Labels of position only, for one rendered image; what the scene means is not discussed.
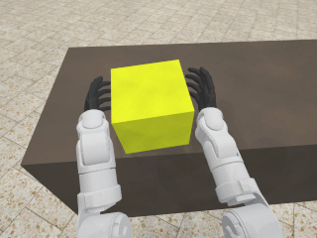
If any pedestal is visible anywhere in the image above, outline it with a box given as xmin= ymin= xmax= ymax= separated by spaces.
xmin=20 ymin=39 xmax=317 ymax=218

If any right robot hand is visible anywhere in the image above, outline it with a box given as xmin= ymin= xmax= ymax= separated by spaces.
xmin=185 ymin=66 xmax=217 ymax=112

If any robot left upper arm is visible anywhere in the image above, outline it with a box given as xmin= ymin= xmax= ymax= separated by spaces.
xmin=77 ymin=212 xmax=133 ymax=238

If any right robot forearm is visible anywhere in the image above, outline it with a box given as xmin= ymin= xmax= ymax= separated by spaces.
xmin=195 ymin=107 xmax=284 ymax=237

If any carton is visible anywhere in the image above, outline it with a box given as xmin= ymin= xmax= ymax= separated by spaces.
xmin=111 ymin=59 xmax=195 ymax=154

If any left robot hand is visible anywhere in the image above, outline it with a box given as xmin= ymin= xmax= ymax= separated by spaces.
xmin=83 ymin=75 xmax=112 ymax=112

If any left robot forearm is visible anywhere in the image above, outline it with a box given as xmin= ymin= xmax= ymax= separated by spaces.
xmin=76 ymin=109 xmax=122 ymax=238

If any robot right upper arm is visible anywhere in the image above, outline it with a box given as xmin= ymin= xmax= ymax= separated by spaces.
xmin=222 ymin=203 xmax=284 ymax=238

